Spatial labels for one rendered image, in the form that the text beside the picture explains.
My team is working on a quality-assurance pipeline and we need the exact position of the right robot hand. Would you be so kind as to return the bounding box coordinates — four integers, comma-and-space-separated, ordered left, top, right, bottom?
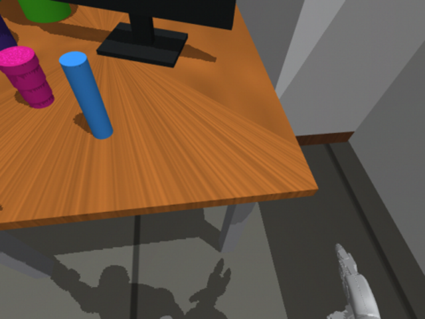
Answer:
327, 243, 381, 319

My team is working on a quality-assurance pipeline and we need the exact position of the table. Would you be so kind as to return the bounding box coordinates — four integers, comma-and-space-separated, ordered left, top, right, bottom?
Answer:
0, 0, 319, 278

